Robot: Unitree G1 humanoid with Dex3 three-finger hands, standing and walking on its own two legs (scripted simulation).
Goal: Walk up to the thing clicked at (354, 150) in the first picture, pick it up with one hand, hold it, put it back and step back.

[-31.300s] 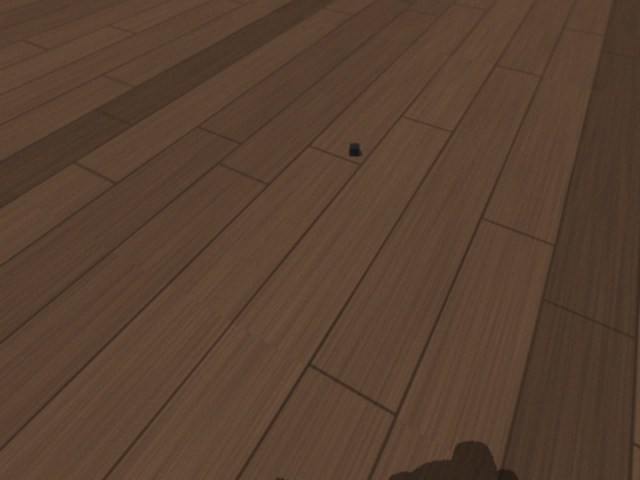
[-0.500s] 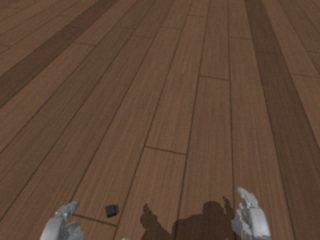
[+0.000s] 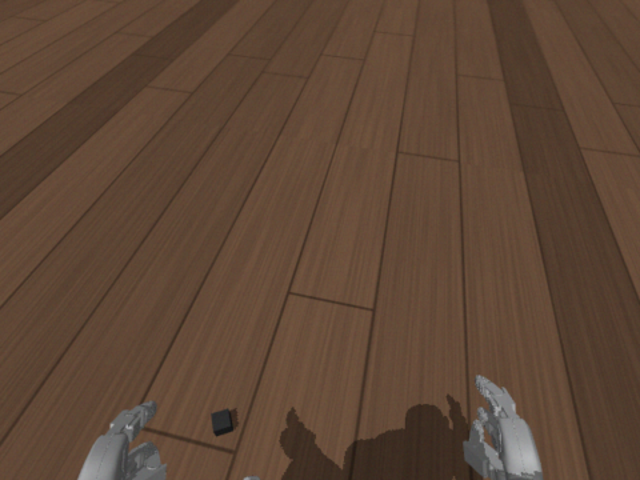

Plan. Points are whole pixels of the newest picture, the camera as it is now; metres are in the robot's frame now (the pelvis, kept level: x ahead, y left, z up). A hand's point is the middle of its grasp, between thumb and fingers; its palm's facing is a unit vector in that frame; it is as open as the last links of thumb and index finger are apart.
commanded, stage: home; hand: left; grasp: from above
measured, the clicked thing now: (222, 422) +0.41 +0.24 -0.69
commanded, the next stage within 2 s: stand in 0.24 s
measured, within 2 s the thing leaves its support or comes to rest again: neither
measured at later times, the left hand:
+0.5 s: hand out of the picture +0.15 +0.21 -0.09, palm faces -0.01 -0.94 -0.33, open 7.4 cm
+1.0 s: hand out of the picture +0.04 +0.24 -0.10, palm faces +0.02 -0.94 -0.33, open 7.4 cm
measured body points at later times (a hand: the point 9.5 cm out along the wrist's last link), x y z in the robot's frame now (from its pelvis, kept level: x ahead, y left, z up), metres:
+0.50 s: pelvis -0.01 +0.00 +0.02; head +0.01 +0.00 +0.47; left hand +0.15 +0.26 -0.06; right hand +0.13 -0.26 -0.09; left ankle +0.02 +0.13 -0.68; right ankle -0.01 -0.13 -0.68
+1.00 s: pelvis -0.01 +0.00 +0.06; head -0.01 +0.00 +0.51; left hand +0.04 +0.29 -0.08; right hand +0.06 -0.27 -0.08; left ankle +0.02 +0.13 -0.68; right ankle -0.01 -0.13 -0.68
